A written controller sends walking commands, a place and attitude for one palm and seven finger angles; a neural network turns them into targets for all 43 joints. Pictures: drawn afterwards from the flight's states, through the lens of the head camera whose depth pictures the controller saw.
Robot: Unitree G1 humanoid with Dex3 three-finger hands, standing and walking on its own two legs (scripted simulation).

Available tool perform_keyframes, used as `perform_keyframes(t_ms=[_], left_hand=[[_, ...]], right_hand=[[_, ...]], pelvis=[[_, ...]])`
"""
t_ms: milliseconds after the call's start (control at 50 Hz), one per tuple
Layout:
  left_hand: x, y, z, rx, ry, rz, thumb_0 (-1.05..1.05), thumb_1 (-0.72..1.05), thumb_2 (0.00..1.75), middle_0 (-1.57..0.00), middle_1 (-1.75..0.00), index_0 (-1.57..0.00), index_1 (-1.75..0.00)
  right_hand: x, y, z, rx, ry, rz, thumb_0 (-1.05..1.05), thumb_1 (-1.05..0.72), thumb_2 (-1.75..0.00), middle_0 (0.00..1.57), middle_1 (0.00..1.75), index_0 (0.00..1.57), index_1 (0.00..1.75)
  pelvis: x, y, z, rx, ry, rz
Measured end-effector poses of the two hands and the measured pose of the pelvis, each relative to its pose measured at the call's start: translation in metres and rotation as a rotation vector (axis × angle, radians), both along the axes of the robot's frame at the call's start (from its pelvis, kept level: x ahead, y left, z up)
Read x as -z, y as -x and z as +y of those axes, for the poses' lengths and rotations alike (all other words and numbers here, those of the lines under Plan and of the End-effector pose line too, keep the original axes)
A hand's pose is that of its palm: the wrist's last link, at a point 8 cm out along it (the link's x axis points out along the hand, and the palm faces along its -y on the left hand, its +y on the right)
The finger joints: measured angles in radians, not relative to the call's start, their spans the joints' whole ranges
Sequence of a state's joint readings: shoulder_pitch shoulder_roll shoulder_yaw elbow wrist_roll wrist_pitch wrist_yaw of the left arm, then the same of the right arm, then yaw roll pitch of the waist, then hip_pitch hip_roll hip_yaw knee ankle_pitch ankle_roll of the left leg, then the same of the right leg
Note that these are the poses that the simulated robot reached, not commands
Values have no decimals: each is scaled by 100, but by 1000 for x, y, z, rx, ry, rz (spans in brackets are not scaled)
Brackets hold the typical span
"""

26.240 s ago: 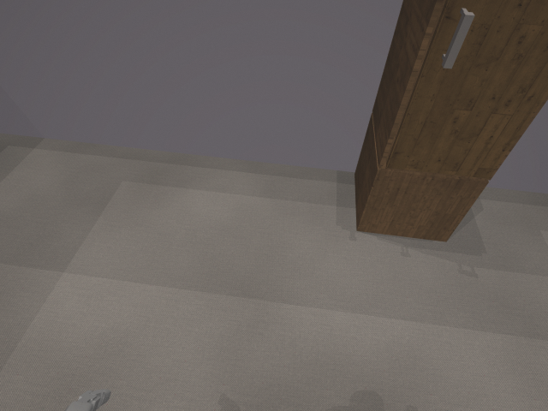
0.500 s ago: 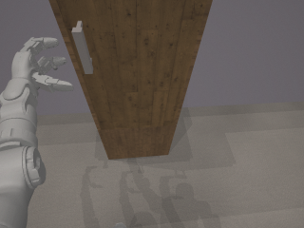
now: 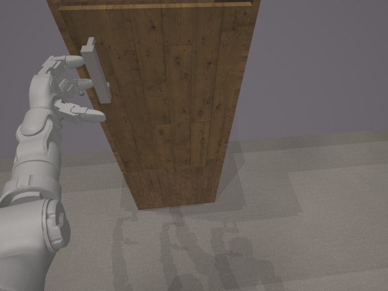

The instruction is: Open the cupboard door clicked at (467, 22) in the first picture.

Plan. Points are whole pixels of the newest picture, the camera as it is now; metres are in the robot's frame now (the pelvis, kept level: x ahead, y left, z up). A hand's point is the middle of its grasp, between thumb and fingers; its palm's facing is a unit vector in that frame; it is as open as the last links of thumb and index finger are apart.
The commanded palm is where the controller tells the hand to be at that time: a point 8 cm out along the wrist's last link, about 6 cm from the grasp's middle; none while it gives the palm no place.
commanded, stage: slide the fingers in behind the handle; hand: left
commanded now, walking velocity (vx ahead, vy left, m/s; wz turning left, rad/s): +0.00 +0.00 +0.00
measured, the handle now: (98, 71) +0.55 +0.19 +0.15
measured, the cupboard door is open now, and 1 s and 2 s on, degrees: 0 0 2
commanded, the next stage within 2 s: move the hooked fingers beside the handle in 1.20 s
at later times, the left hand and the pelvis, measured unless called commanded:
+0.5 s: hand (88, 93) +0.47 +0.19 +0.15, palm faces +0.11 -0.99 +0.00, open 14.1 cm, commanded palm +0.45 +0.23 +0.15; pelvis -0.01 -0.01 +0.00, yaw +2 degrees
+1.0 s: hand (92, 96) +0.47 +0.18 +0.15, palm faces +0.14 -0.99 -0.01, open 14.6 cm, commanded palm +0.44 +0.20 +0.15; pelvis -0.01 +0.00 +0.00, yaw +3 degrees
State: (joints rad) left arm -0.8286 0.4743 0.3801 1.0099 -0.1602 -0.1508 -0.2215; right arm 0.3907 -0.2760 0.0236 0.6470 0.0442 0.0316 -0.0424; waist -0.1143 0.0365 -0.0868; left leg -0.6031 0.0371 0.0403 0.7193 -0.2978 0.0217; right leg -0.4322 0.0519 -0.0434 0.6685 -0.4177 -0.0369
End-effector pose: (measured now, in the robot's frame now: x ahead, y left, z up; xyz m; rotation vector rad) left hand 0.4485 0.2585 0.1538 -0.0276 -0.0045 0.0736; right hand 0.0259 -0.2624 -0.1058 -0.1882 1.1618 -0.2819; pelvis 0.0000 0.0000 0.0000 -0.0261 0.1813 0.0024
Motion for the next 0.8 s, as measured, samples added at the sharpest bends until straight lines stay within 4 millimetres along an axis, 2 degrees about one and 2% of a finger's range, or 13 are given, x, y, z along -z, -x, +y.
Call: perform_keyframes(t_ms=[200, 460, 620, 800], left_hand=[[-1, 1, -12, -10, -25, 10, -2, -50, 30, -29, -120, -29, -120], [0, 1, -14, -34, -25, 18, -2, -50, 30, -28, -122, -29, -121], [0, 4, -16, -46, -26, 12, -2, -50, 30, -26, -122, -26, -120], [0, 7, -21, -59, -38, 4, -2, -50, 30, -22, -120, -21, -119]], right_hand=[[1, -9, -7, -17, -1, -29, 0, -91, -90, 20, 29, 20, 30], [4, 5, -13, -27, 5, 22, 0, -91, -90, 20, 29, 20, 30], [7, 7, -8, -40, -4, 33, 0, -91, -90, 20, 29, 20, 30], [8, -5, 1, -73, -18, -1, 0, -91, -90, 20, 29, 20, 30]], pelvis=[[1, 4, -6, -8, -3, -5], [1, 8, -10, -23, -3, 0], [1, 8, -7, -32, 0, -1], [2, 8, -2, -44, 3, -5]])
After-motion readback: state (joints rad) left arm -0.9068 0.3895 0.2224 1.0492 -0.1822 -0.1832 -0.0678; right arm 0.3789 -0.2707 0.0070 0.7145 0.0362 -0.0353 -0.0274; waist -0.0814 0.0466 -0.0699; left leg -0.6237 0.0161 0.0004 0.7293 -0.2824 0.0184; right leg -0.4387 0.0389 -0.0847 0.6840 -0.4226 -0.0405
